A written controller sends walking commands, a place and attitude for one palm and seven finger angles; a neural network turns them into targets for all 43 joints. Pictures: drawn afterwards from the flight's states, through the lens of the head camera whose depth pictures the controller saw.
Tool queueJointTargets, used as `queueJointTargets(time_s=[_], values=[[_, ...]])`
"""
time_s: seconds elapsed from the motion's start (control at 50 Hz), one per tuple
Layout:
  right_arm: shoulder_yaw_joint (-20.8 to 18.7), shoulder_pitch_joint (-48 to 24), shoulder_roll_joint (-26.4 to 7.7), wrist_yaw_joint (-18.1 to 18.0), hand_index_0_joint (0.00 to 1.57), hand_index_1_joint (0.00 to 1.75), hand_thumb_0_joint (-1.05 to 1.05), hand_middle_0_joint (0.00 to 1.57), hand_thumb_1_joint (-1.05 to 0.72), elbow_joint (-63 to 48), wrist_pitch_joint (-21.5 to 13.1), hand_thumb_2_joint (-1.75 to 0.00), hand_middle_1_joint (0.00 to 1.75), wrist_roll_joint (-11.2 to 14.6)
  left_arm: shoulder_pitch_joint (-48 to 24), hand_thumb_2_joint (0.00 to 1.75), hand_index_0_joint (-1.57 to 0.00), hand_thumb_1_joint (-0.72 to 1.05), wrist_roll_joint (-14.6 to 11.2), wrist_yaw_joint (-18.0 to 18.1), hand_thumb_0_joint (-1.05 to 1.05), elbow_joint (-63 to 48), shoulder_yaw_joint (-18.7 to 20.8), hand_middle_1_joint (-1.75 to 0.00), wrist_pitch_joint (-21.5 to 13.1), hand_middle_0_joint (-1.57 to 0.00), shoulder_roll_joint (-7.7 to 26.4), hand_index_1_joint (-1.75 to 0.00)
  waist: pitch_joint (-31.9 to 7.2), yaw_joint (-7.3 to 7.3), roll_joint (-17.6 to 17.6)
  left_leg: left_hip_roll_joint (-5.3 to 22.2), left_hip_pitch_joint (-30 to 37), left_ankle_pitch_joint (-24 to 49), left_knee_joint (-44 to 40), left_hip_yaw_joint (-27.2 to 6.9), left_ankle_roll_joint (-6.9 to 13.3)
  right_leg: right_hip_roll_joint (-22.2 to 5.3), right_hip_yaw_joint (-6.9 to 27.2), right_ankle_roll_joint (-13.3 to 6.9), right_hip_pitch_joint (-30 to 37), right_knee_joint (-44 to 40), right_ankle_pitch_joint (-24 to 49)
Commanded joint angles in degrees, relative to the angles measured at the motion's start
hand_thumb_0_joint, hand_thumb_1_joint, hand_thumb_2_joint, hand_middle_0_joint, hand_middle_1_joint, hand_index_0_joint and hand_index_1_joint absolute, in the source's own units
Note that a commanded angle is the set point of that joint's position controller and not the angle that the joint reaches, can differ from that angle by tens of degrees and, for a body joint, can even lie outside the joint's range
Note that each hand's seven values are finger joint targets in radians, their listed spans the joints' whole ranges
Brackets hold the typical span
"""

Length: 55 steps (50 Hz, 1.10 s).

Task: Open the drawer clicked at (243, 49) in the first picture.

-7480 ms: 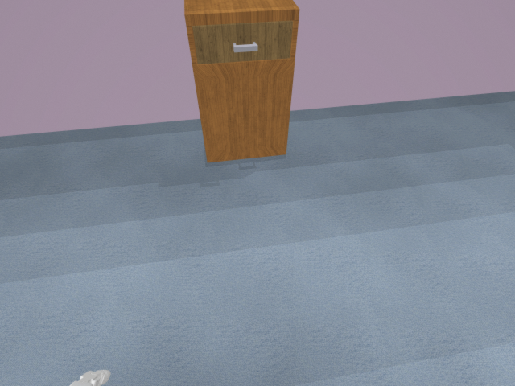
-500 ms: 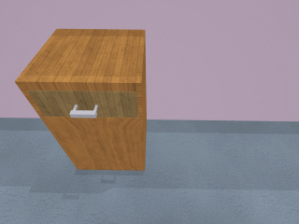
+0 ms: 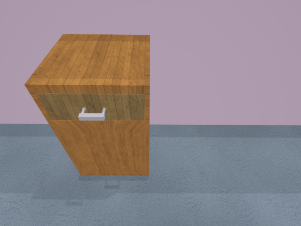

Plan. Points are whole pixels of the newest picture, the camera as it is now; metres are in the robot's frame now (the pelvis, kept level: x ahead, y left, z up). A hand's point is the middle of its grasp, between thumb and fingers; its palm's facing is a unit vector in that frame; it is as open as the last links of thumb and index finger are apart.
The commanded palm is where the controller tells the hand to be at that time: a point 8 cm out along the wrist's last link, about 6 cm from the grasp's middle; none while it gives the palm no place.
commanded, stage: look again from close up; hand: left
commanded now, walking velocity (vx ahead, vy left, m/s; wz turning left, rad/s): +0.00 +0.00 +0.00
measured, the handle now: (93, 113) +0.56 +0.27 -0.09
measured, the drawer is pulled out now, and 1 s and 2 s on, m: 0.00 0.00 0.00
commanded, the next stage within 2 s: shuffle to correct the standing spot in 0.26 s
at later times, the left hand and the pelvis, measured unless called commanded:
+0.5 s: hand out of the picture -0.03 +0.19 -0.18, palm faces +0.02 -0.99 -0.15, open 7.4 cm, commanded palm none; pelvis +0.00 +0.03 +0.00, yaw -1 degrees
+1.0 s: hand out of the picture +0.06 +0.20 -0.18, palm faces +0.05 -0.98 -0.19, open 7.3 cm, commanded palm none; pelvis +0.06 +0.03 +0.00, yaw -1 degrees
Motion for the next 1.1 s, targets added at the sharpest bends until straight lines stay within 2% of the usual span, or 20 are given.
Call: queueJointTargets(time_s=[0.0,0.06,0.12,0.34,0.44,0.54,0.58,0.62,0.66,0.68,0.7,0.72,0.74,0.76,0.78,0.82,0.86,0.92,1.0,1.08], values=[[-0.4,4.5,-3.8,-0.2,0.20,0.30,0.00,0.20,-0.90,-1.9,-0.8,-0.90,0.30,0.2,2.6,0.90,-0.20,0.90,0.1,0.1,0.00,-2.4,0.9,-0.30,-0.7,-0.20,5.7,-0.30,6.8,0.32,2.6,4.7,-6.9,4.7,-8.7,-5.5,2.2,-5.7,6.8,-1.2,-2.0,-5.2,0.2],[-0.5,4.1,-4.6,-0.2,0.20,0.30,0.00,0.20,-0.90,-2.3,-0.9,-0.90,0.30,0.2,3.7,0.90,-0.20,0.90,0.2,0.0,0.00,-2.5,0.7,-0.30,-0.5,-0.20,5.2,-0.30,6.6,0.68,0.1,4.8,-8.2,0.6,-10.7,-6.4,2.7,-5.4,6.5,-0.8,-0.8,-4.5,1.2],[-0.5,4.0,-5.0,-0.1,0.20,0.30,0.00,0.20,-0.90,-2.2,-1.0,-0.90,0.30,0.1,4.0,0.90,-0.20,0.90,0.3,-0.2,0.00,-3.1,0.7,-0.30,-0.2,-0.20,5.2,-0.30,6.7,1.01,0.8,5.2,-9.7,-4.1,-13.7,-7.9,3.1,-5.1,5.6,-0.4,0.0,-3.6,1.2],[-0.6,3.8,-5.3,-0.1,0.20,0.30,0.00,0.20,-0.90,-1.5,-1.4,-0.90,0.30,0.3,5.1,0.90,-0.20,0.90,0.5,-0.3,0.00,-3.2,0.6,-0.30,-0.3,-0.20,4.8,-0.30,4.2,1.26,-0.1,5.2,-7.3,-2.1,-15.2,-8.0,3.5,-5.7,5.0,0.2,1.3,-3.5,4.5],[-1.4,4.2,-6.6,0.3,0.20,0.30,0.00,0.20,-0.90,-1.2,-0.5,-0.90,0.30,-0.1,6.5,0.90,-0.20,0.90,1.3,-0.9,0.00,-3.1,1.1,-0.30,-0.3,-0.20,4.6,-0.30,6.2,1.46,1.7,5.8,-9.8,-19.8,-17.1,-9.2,5.1,-4.1,3.2,-0.6,-0.9,-0.4,-8.0],[-1.2,3.7,-4.8,0.7,0.20,0.30,0.00,0.20,-0.90,-2.0,-0.9,-0.90,0.30,-0.1,9.5,0.90,-0.20,0.90,1.2,-1.1,0.00,-2.8,1.9,-0.30,-1.2,-0.20,5.3,-0.30,8.3,2.10,-2.9,2.3,-12.2,-14.9,-9.6,-5.7,4.9,-7.0,10.2,-2.9,-1.3,-4.6,-12.5],[-0.9,4.0,-3.4,0.8,0.20,0.30,0.00,0.20,-0.90,-2.3,-1.2,-0.90,0.30,0.0,10.9,0.90,-0.20,0.90,0.9,-0.9,0.00,-2.3,2.4,-0.30,-1.6,-0.20,6.9,-0.30,8.4,2.12,-8.3,-1.2,-13.7,-8.6,-1.6,-0.9,3.6,-11.2,16.4,-5.1,0.4,-9.2,-14.3],[-0.8,3.9,-2.3,0.9,0.20,0.30,0.00,0.20,-0.90,-2.8,-1.2,-0.90,0.30,-0.2,12.5,0.90,-0.20,0.90,0.8,-0.5,0.00,-2.0,3.4,-0.30,-1.7,-0.20,8.5,-0.30,7.5,2.09,-12.0,-2.3,-14.8,-5.9,5.5,2.4,3.0,-16.0,21.6,-7.4,1.9,-13.2,-13.7],[-0.7,3.8,-1.7,1.1,0.20,0.30,0.00,0.20,-0.90,-2.8,-1.7,-0.90,0.30,-0.1,11.7,0.90,-0.20,0.90,0.9,-0.2,0.00,-2.4,3.8,-0.30,-2.1,-0.20,8.7,-0.30,6.8,1.44,-10.9,-1.3,-11.6,-4.9,3.1,2.4,2.9,-17.4,20.5,-8.5,0.8,-12.4,-6.8],[-0.5,5.3,-1.4,1.0,0.20,0.30,0.00,0.20,-0.90,-2.0,-1.9,-0.90,0.30,0.0,9.8,0.90,-0.20,0.90,1.0,-0.2,0.00,-2.8,3.7,-0.30,-1.9,-0.20,8.1,-0.30,6.1,0.12,-8.8,-0.9,-5.6,-2.5,-2.7,2.1,2.9,-15.0,15.7,-7.2,-2.3,-9.0,-1.8],[-0.4,8.4,-1.7,0.9,0.20,0.30,0.00,0.20,-0.90,-0.3,-2.3,-0.90,0.30,0.2,7.7,0.90,-0.20,0.90,0.9,-0.2,0.00,-3.1,3.3,-0.30,-1.5,-0.20,6.2,-0.30,5.5,-0.99,-2.4,0.7,0.1,5.9,-7.2,-0.2,3.0,-9.8,9.0,-4.7,-4.9,-2.5,2.8],[-0.7,11.7,-4.5,0.4,0.20,0.30,0.00,0.20,-0.90,1.3,-2.8,-0.90,0.30,0.1,7.7,0.90,-0.20,0.90,0.9,-0.3,0.00,-3.2,2.4,-0.30,-1.2,-0.20,3.7,-0.30,2.9,-1.24,6.9,7.1,6.2,24.4,-7.2,-7.0,4.9,-4.7,2.8,-1.6,-8.5,6.2,3.3],[-0.8,14.0,-5.9,-0.5,0.20,0.30,0.00,0.20,-0.90,2.4,-2.9,-0.90,0.30,0.2,7.8,0.90,-0.20,0.90,0.6,0.0,0.00,-2.8,1.6,-0.30,-1.3,-0.20,2.1,-0.30,1.6,-1.35,12.6,13.0,11.7,50.5,-7.5,-11.7,7.7,-2.6,-0.2,0.6,-12.5,11.6,-5.5],[-0.4,13.2,-5.1,-1.3,0.20,0.30,0.00,0.20,-0.90,3.0,-2.7,-0.90,0.30,0.4,8.1,0.90,-0.20,0.90,0.4,0.5,0.00,-2.3,1.3,-0.30,-1.0,-0.20,2.2,-0.30,0.9,-0.70,13.1,14.8,15.7,70.6,-6.3,-10.9,9.6,-3.2,1.8,1.4,-14.6,14.5,-14.2],[-0.1,11.7,-4.9,-1.6,0.20,0.30,0.00,0.20,-0.90,2.5,-2.6,-0.90,0.30,0.6,7.7,0.90,-0.20,0.90,0.1,0.6,0.00,-2.3,1.3,-0.30,-0.8,-0.20,2.6,-0.30,0.3,-0.24,9.3,14.7,16.3,77.8,-5.2,-9.7,10.2,-4.0,2.9,1.5,-13.3,13.8,-15.6],[-0.3,7.8,-5.2,-1.7,0.20,0.30,0.00,0.20,-0.90,1.0,-2.2,-0.90,0.30,0.6,6.5,0.90,-0.20,0.90,0.0,0.5,0.00,-2.3,1.5,-0.30,-0.7,-0.20,2.4,-0.30,1.9,0.68,4.8,12.7,13.5,73.0,-5.2,-6.7,9.2,-4.5,2.3,1.6,-9.1,6.5,-10.0],[-0.9,5.3,-5.4,-1.8,0.20,0.30,0.00,0.20,-0.90,0.0,-1.8,-0.90,0.30,1.0,7.3,0.90,-0.20,0.90,0.0,0.3,0.00,-2.1,1.7,-0.30,-0.5,-0.20,2.8,-0.30,0.9,1.40,3.3,9.6,11.7,62.7,-4.5,-4.2,6.3,-4.3,1.6,1.9,-3.7,-1.3,2.3],[-1.5,4.0,-4.3,-1.9,0.20,0.30,0.00,0.20,-0.90,-0.7,-1.5,-0.90,0.30,1.3,7.3,0.90,-0.20,0.90,0.0,0.5,0.00,-2.7,2.2,-0.30,-0.2,-0.20,5.0,-0.30,0.2,1.34,1.0,6.7,5.2,46.3,-5.5,-2.9,3.1,-6.9,5.1,0.5,2.8,0.4,23.9],[-2.2,3.7,-4.2,-1.8,0.20,0.30,0.00,0.20,-0.90,-0.7,-0.4,-0.90,0.30,0.8,4.4,0.90,-0.20,0.90,0.2,0.5,0.00,-4.6,2.6,-0.30,0.6,-0.20,5.4,-0.30,1.7,0.93,-1.8,6.5,3.1,39.2,-5.2,-2.6,3.1,-7.1,5.8,-0.2,1.2,3.5,25.9],[-2.2,2.6,-3.8,-1.3,0.20,0.30,0.00,0.20,-0.90,-1.1,-0.1,-0.90,0.30,0.6,3.1,0.90,-0.20,0.90,0.2,0.5,0.00,-6.1,2.9,-0.30,0.6,-0.20,6.5,-0.30,-1.5,1.21,-2.1,5.6,2.0,27.8,-4.8,-1.8,2.9,-8.2,7.7,-1.0,2.8,2.7,26.0]])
